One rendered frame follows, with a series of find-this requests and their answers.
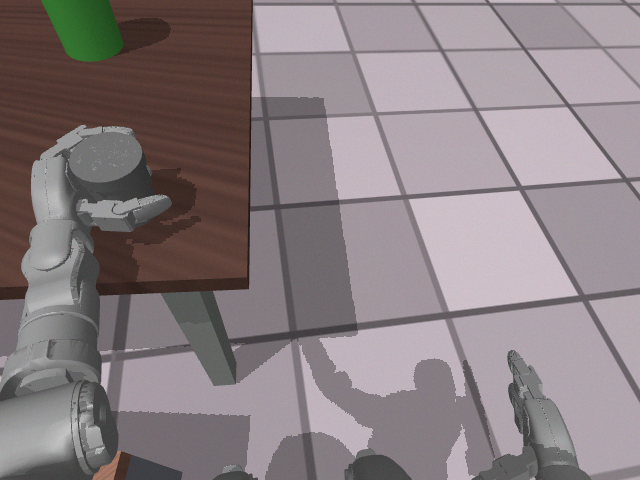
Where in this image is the right robot hand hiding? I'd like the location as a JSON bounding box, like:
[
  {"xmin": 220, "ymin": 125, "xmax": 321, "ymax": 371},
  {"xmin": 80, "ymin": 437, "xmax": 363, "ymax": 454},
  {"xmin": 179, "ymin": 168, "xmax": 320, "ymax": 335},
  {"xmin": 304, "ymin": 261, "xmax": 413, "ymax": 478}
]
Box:
[{"xmin": 471, "ymin": 350, "xmax": 579, "ymax": 480}]

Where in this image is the left robot hand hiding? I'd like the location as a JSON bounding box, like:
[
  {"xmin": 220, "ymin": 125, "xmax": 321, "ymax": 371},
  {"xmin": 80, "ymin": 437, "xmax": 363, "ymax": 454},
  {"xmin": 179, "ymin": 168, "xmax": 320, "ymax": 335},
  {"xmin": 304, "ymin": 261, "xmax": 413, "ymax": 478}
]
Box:
[{"xmin": 31, "ymin": 125, "xmax": 172, "ymax": 234}]

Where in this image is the chair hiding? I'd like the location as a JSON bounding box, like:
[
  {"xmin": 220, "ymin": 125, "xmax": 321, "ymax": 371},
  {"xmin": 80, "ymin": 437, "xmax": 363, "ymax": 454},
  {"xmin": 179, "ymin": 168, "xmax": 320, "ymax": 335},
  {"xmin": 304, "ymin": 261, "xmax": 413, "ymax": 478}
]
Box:
[{"xmin": 92, "ymin": 451, "xmax": 182, "ymax": 480}]

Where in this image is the left robot arm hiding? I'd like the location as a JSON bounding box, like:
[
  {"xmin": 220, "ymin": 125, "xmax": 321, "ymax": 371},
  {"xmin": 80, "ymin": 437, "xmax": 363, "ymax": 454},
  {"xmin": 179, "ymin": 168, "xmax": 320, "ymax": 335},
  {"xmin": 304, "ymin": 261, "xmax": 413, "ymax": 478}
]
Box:
[{"xmin": 0, "ymin": 219, "xmax": 119, "ymax": 480}]

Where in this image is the table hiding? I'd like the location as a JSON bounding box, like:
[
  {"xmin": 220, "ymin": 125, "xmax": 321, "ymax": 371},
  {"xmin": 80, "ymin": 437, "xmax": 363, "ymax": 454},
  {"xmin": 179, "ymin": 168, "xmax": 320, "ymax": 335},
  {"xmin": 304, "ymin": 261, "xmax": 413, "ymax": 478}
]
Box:
[{"xmin": 0, "ymin": 0, "xmax": 253, "ymax": 386}]

